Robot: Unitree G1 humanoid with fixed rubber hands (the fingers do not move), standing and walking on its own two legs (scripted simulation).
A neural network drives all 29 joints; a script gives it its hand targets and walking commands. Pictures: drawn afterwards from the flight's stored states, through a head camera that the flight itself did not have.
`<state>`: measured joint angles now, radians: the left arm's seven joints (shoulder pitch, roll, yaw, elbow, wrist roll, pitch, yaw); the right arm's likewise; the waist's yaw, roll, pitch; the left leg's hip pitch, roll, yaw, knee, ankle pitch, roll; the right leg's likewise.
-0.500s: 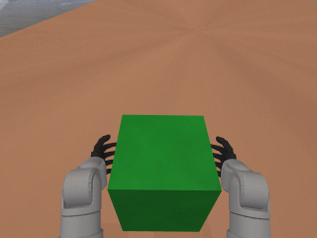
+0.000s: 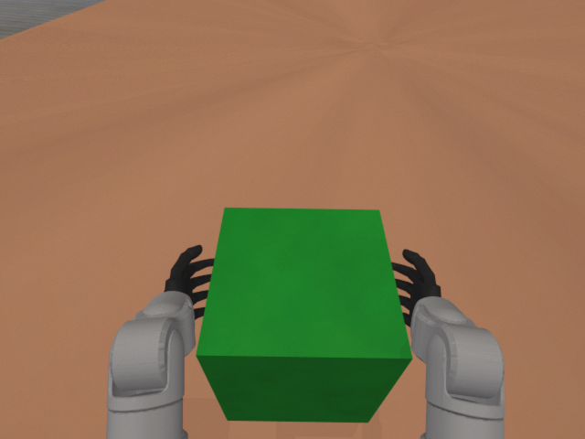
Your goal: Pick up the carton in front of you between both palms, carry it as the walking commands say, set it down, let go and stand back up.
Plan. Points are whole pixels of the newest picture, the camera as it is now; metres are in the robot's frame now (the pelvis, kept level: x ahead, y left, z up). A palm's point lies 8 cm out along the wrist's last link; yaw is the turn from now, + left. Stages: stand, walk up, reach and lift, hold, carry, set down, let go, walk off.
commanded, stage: carry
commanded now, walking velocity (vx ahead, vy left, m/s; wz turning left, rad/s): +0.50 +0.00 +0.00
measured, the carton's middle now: (299, 320) +0.28 +0.00 +0.03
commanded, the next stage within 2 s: none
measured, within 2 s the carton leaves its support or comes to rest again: neither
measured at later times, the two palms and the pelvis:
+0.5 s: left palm (223, 157) +0.58 +0.15 +0.10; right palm (378, 161) +0.58 -0.15 +0.10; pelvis +0.33 +0.00 +0.00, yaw +0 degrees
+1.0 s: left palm (245, 86) +0.91 +0.14 +0.10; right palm (360, 90) +0.91 -0.16 +0.10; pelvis +0.66 -0.01 +0.01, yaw +0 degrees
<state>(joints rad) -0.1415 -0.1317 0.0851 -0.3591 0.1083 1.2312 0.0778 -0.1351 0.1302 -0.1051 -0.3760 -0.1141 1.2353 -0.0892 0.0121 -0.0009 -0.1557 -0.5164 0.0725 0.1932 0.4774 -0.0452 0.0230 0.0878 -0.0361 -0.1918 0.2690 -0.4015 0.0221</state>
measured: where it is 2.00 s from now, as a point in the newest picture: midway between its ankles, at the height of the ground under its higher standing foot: (288, 271)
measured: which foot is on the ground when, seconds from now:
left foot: up 0.00-0.00, down 0.02-0.56, up 0.58-1.00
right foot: down 0.00-0.02, up 0.04-0.52, down 0.54-1.00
